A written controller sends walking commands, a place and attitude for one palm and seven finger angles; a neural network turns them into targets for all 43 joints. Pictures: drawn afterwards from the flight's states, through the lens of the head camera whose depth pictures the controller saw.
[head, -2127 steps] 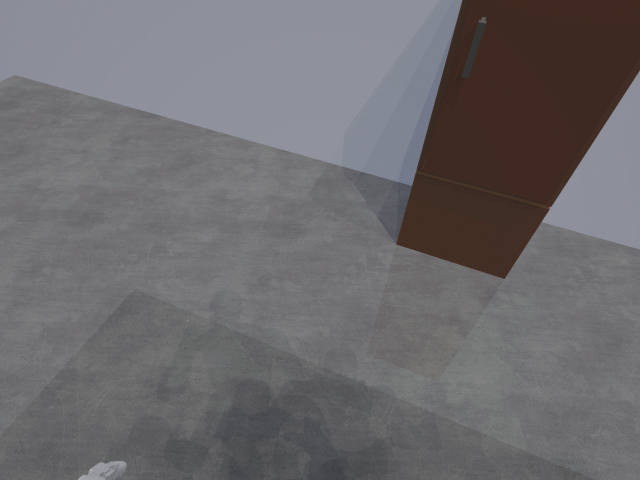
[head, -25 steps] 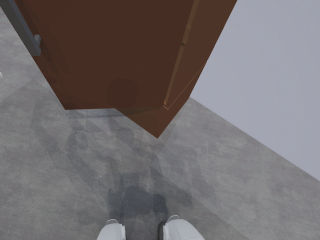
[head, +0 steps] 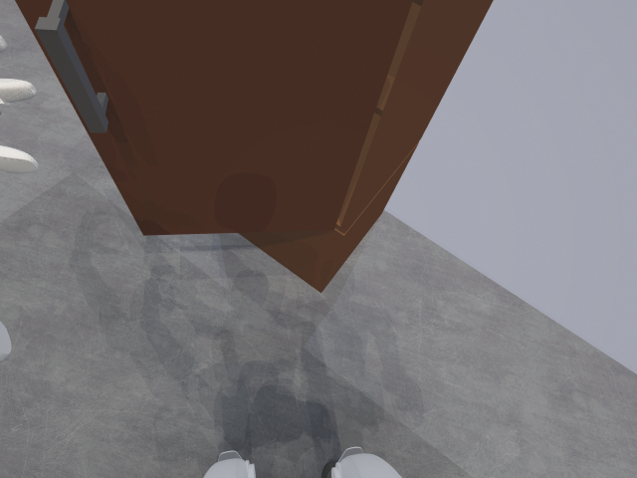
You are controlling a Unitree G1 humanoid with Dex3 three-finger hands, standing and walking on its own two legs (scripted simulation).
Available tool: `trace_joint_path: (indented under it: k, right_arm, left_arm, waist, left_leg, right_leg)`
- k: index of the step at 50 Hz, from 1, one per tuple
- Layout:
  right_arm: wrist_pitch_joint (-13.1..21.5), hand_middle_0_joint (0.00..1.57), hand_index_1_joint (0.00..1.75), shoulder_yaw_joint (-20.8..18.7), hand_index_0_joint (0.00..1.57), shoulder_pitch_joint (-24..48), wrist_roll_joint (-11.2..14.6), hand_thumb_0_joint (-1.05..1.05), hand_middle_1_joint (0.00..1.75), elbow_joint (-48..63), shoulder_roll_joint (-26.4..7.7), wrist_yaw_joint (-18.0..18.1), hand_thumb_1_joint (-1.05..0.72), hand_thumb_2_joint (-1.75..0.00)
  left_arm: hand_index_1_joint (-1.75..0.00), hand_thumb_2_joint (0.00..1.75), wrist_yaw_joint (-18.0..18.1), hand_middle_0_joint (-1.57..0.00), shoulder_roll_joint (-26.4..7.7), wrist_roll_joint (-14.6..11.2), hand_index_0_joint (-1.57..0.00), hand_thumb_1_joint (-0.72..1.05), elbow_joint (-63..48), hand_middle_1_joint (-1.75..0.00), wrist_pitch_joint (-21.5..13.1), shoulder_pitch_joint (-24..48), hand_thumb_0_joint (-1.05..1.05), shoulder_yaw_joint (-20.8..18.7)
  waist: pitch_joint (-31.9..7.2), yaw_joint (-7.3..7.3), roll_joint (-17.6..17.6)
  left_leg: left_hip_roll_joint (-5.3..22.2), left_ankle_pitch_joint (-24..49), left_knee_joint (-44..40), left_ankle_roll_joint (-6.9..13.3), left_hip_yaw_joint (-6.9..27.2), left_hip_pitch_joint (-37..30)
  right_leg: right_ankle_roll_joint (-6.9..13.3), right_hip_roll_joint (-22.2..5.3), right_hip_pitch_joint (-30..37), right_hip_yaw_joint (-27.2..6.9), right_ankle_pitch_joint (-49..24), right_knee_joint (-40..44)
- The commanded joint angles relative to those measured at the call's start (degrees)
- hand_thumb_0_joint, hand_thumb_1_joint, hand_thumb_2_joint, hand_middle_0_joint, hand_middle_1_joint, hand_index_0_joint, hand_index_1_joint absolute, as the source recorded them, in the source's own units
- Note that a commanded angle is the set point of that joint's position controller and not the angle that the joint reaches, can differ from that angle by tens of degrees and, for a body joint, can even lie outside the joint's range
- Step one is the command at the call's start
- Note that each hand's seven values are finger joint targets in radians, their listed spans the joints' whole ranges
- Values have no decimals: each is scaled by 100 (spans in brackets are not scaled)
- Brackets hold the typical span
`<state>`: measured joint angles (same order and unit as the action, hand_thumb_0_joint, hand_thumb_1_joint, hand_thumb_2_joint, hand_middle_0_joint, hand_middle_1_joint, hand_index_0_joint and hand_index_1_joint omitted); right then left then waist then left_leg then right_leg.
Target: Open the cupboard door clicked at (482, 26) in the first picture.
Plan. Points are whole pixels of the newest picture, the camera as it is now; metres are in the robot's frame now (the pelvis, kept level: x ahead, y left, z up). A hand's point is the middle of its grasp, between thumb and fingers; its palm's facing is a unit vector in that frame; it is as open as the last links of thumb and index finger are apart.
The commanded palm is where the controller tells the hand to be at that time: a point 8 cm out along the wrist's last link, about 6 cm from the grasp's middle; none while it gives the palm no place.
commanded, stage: move the hooked fingers beside the handle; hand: left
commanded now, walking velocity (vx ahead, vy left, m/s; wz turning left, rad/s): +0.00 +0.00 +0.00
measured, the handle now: (80, 71) +0.56 +0.24 +0.12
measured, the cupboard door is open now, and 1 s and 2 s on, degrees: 42 42 42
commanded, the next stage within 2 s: slide the fingers in behind the handle in 1.12 s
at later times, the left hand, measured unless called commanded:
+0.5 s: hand (12, 107) +0.50 +0.29 +0.13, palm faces +0.05 -1.00 +0.00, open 14.0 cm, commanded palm +0.49 +0.33 +0.12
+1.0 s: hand (19, 106) +0.51 +0.29 +0.12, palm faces +0.01 -1.00 +0.01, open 14.0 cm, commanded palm +0.49 +0.33 +0.11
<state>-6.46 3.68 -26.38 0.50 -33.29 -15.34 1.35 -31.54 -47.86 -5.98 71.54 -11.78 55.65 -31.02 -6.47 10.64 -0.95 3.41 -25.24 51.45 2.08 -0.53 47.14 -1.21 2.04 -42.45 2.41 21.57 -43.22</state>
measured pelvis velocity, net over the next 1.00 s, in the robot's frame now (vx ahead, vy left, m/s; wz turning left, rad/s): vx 0.00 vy -0.01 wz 0.00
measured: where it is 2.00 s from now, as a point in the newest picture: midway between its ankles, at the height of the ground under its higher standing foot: outside the picture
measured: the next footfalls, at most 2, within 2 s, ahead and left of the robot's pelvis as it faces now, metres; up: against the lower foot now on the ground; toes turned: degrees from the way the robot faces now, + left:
none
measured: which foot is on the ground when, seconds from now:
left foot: down 0.00-1.00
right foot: down 0.00-1.00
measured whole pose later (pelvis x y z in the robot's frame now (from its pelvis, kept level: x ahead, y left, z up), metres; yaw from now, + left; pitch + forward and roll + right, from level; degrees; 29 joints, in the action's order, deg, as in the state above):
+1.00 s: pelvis +0.00 -0.01 +0.00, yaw +0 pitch +23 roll -5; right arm -6.1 4.0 -26.7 0.5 -33.6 -16.0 2.3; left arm -30.7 -50.0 -4.5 73.4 -11.2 59.0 -30.1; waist -6.0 12.1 -1.4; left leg 3.9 -25.3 52.8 1.6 0.1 50.4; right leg -0.7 2.6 -45.6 2.9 21.8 -44.6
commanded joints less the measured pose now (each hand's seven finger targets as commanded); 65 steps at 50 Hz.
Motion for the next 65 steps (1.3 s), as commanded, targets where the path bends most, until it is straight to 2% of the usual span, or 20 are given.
trace_joint_path:
  k: [1, 4, 6, 8, 12, 19, 23, 26, 30, 33, 36, 38, 41, 46, 49, 52, 54, 59, 63, 65]
  right_arm:
    - [53, 20, 30, -466, 20, -970, -18, 0, 30, 227, -1287, 140, -90, -90]
    - [71, 20, 30, -487, 20, -946, -32, 0, 30, 203, -1322, 179, -90, -90]
    - [100, 20, 30, -472, 20, -899, -28, 0, 30, 169, -1285, 171, -90, -90]
    - [119, 20, 30, -442, 20, -853, -14, 0, 30, 126, -1283, 195, -90, -90]
    - [159, 20, 30, -362, 20, -794, 56, 0, 30, 162, -1321, 278, -90, -90]
    - [202, 20, 30, -311, 20, -859, 34, 0, 30, 193, -1335, 345, -90, -90]
    - [216, 20, 30, -313, 20, -930, 37, 0, 30, 169, -1343, 349, -90, -90]
    - [191, 20, 30, -290, 20, -935, 70, 0, 30, 144, -1330, 352, -90, -90]
    - [175, 20, 30, -281, 20, -1009, 68, 0, 30, 151, -1319, 370, -90, -90]
    - [172, 20, 30, -261, 20, -1048, 46, 0, 30, 159, -1338, 377, -90, -90]
    - [175, 20, 30, -280, 20, -1087, 39, 0, 30, 134, -1353, 379, -90, -90]
    - [170, 20, 30, -315, 20, -1167, 2, 0, 30, 124, -1352, 353, -90, -90]
    - [122, 20, 30, -375, 20, -1194, -24, 0, 30, 66, -1321, 272, -90, -90]
    - [62, 20, 30, -417, 20, -1148, 4, 0, 30, 130, -1300, 203, -90, -90]
    - [48, 20, 30, -417, 20, -1153, -15, 0, 30, 157, -1324, 212, -90, -90]
    - [57, 20, 30, -450, 20, -1115, -38, 0, 30, 173, -1292, 169, -90, -90]
    - [56, 20, 30, -466, 20, -1108, -53, 0, 30, 157, -1306, 156, -90, -90]
    - [62, 20, 30, -436, 20, -987, 8, 0, 30, 197, -1301, 179, -90, -90]
    - [59, 20, 30, -430, 20, -963, -1, 0, 30, 199, -1246, 179, -90, -90]
    - [57, 20, 30, -435, 20, -951, 1, 0, 30, 143, -1283, 204, -90, -90]
  left_arm:
    - [-120, 30, 154, -30, -1492, -52, -30, -50, -1184, -120, -343, 2435, 0, 100]
    - [-120, 30, 218, -30, -1832, -117, -30, -50, -1555, -120, -641, 2707, 0, -187]
    - [-120, 30, 203, -30, -1558, -158, -30, -50, -1529, -120, -738, 2803, 0, -23]
    - [-120, 30, 202, -30, -1390, -152, -30, -50, -1266, -120, -714, 2902, 0, 142]
    - [-120, 30, 261, -30, -1717, 47, -30, -50, -581, -120, -425, 2846, 0, 146]
    - [-120, 30, 236, -30, -2315, 127, -30, -50, -856, -120, -628, 3228, 0, -91]
    - [-120, 30, 111, -30, -2391, 41, -30, -50, -823, -120, -669, 3160, 0, -198]
    - [-120, 30, 40, -30, -2367, 88, -30, -50, -475, -120, -472, 2980, 0, -105]
    - [-120, 30, 17, -30, -2309, 173, -30, -50, -475, -120, -321, 2914, 0, 41]
    - [-120, 30, 24, -30, -2497, 108, -30, -50, -524, -120, -384, 3003, 0, -138]
    - [-120, 30, 32, -30, -2636, 128, -30, -50, -647, -120, -484, 3212, 0, -210]
    - [-120, 30, 43, -30, -2738, 134, -30, -50, -1018, -120, -618, 3209, 0, -346]
    - [-120, 30, 40, -30, -2426, 104, -30, -50, -1195, -120, -610, 2890, 0, -271]
    - [-120, 30, 13, -30, -1698, -32, -30, -50, -965, -120, -229, 2493, 0, 124]
    - [-120, 30, 153, -30, -1942, -7, -30, -50, -1037, -120, -247, 2523, 0, -94]
    - [-120, 30, 286, -30, -1801, -34, -30, -50, -1417, -120, -464, 2639, 0, -72]
    - [-120, 30, 347, -30, -2008, -56, -30, -50, -1529, -120, -610, 2643, 0, -291]
    - [-120, 30, 283, -30, -2079, 6, -30, -50, -1028, -120, -520, 2338, 0, -301]
    - [-120, 30, 229, -30, -1425, 9, -30, -50, -1271, -120, -521, 2554, 0, 255]
    - [-120, 30, 208, -30, -1452, -79, -30, -50, -1090, -120, -523, 2656, 0, 203]
  waist:
    - [-2080, -5, -1360]
    - [-2562, -36, -1315]
    - [-2607, -17, -1463]
    - [-2308, 83, -1403]
    - [-1862, 118, -1045]
    - [-2403, 130, -1166]
    - [-2646, 97, -1364]
    - [-2338, 130, -1108]
    - [-2278, 144, -1235]
    - [-2217, 167, -1076]
    - [-2376, 207, -1262]
    - [-2896, 83, -1631]
    - [-3129, 1, -2014]
    - [-2485, 59, -1535]
    - [-2405, 31, -1303]
    - [-2538, 33, -1458]
    - [-2740, -19, -1494]
    - [-2533, -84, -1320]
    - [-2401, 42, -1540]
    - [-2286, 131, -1240]
  left_leg:
    - [-16, 3664, -367, -191, 504, -2897]
    - [-11, 3825, -315, -213, 539, -3084]
    - [-14, 3750, -288, -230, 546, -3192]
    - [-28, 3427, -309, -191, 542, -3025]
    - [-103, 2386, -399, -40, 441, -2160]
    - [-104, 2400, -228, 1, 361, -2001]
    - [-113, 2546, -190, -3, 347, -2122]
    - [-117, 2282, -187, 49, 296, -1732]
    - [-119, 2356, -193, 58, 277, -1708]
    - [-112, 2278, -168, 76, 275, -1557]
    - [-81, 2374, -116, 58, 300, -1702]
    - [-81, 2926, -91, -3, 366, -2230]
    - [-9, 3817, -43, -144, 473, -2991]
    - [-12, 3722, -167, -92, 455, -2773]
    - [-23, 3672, -212, -92, 483, -2648]
    - [-4, 3908, -198, -144, 488, -2902]
    - [10, 4163, -164, -195, 530, -3051]
    - [-88, 3723, -191, -90, 406, -2549]
    - [-50, 3796, -215, -130, 473, -2877]
    - [-37, 3441, -220, -108, 466, -2746]
  right_leg:
    - [226, 254, -128, 174, -1819, 183]
    - [242, 258, 117, 127, -1970, 108]
    - [243, 256, 26, 116, -1880, 121]
    - [250, 251, -108, 124, -1710, 147]
    - [213, 177, 55, 60, -1451, 196]
    - [176, 179, 355, -59, -1635, 97]
    - [205, 211, 394, -61, -1739, 69]
    - [149, 198, 431, -82, -1673, 130]
    - [147, 196, 345, -62, -1729, 126]
    - [163, 235, 350, -51, -1654, 109]
    - [150, 229, 277, -66, -1658, 87]
    - [207, 252, 266, -11, -1894, -28]
    - [212, 267, -31, 78, -2086, -31]
    - [173, 284, -121, 151, -2040, 113]
    - [187, 286, -20, 149, -2061, 89]
    - [194, 286, 10, 126, -2143, 89]
    - [219, 295, 93, 128, -2236, 30]
    - [202, 249, 424, 66, -2372, 26]
    - [212, 258, 28, 116, -2087, 85]
    - [185, 259, 6, 109, -1986, 138]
